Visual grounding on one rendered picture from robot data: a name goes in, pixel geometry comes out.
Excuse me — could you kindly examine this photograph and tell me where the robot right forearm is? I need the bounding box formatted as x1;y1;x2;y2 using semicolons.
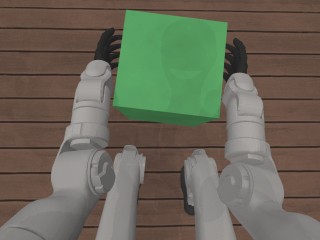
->
221;72;280;178

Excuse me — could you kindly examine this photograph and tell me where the robot right hand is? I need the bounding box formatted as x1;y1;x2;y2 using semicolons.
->
223;38;248;83

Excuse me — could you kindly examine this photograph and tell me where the right robot upper arm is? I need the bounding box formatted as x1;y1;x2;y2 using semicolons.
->
217;162;320;240

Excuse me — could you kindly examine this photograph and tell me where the robot left forearm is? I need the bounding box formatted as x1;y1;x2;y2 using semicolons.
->
51;60;114;186

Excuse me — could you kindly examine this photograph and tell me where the left robot upper arm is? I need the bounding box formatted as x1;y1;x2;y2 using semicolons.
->
0;148;116;240

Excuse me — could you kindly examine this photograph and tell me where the robot left thigh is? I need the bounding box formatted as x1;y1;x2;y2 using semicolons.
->
95;150;146;240

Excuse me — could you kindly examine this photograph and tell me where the right robot shin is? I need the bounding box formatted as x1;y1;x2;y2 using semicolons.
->
186;149;218;205

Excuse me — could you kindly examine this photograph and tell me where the carton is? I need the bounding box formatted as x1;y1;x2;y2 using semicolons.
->
112;9;228;127

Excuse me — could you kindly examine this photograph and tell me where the robot left hand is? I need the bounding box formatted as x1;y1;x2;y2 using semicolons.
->
94;27;123;70

